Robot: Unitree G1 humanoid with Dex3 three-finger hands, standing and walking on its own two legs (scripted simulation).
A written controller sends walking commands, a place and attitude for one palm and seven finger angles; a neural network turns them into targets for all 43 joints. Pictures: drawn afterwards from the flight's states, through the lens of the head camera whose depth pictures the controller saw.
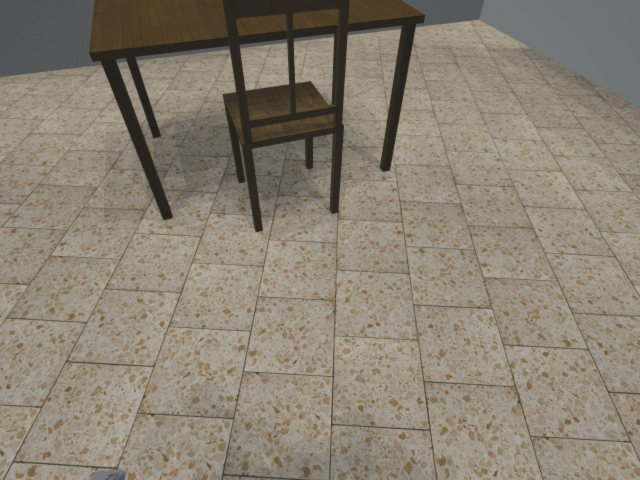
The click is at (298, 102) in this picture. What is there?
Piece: chair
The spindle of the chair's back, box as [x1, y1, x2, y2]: [286, 13, 295, 113]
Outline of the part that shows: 286,14 290,111 292,113 295,112 292,13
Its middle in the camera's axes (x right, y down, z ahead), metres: -0.10 -0.56 +1.26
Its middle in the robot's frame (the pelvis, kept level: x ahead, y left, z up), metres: +1.31 +0.17 -0.06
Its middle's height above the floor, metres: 0.71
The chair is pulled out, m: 0.00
